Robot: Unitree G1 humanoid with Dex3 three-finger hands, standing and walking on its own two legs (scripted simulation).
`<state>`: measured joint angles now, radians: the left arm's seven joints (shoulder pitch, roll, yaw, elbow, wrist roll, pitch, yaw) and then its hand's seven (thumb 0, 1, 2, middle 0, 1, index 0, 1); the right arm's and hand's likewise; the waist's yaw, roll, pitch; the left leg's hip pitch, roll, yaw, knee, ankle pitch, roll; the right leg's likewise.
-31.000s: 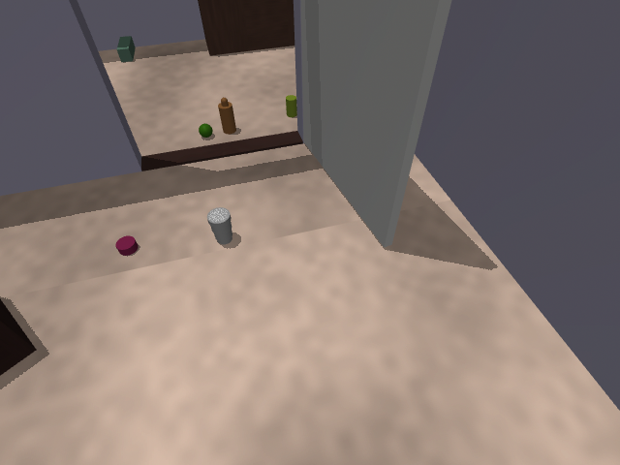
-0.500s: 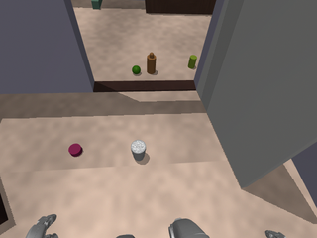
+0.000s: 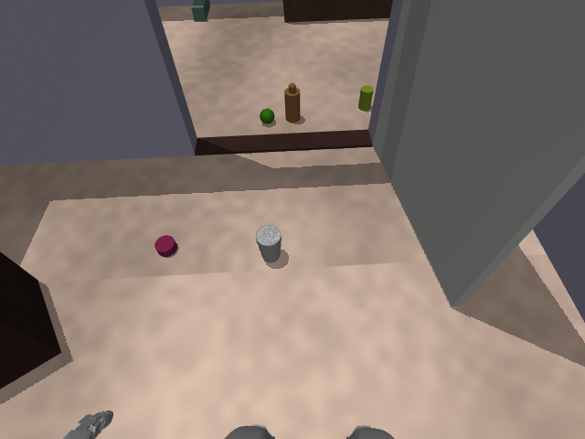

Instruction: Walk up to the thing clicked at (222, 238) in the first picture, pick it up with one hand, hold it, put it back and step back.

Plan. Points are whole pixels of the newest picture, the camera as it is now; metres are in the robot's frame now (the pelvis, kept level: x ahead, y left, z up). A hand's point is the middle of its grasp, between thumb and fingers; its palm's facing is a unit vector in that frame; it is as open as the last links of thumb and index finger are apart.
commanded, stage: step back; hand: left
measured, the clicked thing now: (269, 245) +0.82 +0.12 -0.68
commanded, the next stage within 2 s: stand in 1.58 s
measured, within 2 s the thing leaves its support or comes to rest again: neither
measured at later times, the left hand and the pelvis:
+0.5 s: hand out of the picture -0.12 +0.23 -0.14, palm faces -0.04 -0.91 -0.41, open 7.4 cm; pelvis -0.18 -0.04 +0.00, yaw -4 degrees
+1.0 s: hand out of the picture -0.17 +0.22 -0.13, palm faces +0.05 -0.92 -0.39, open 7.4 cm; pelvis -0.23 -0.05 +0.01, yaw +1 degrees
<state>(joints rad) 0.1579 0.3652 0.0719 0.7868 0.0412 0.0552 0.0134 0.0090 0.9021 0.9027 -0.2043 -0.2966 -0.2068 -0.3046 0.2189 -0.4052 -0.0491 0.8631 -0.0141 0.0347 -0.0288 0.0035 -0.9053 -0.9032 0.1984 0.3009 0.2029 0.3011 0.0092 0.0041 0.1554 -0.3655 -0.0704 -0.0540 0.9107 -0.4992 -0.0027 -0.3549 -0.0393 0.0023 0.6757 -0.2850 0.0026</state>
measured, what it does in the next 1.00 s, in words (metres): walks backwards: left foot, then right foot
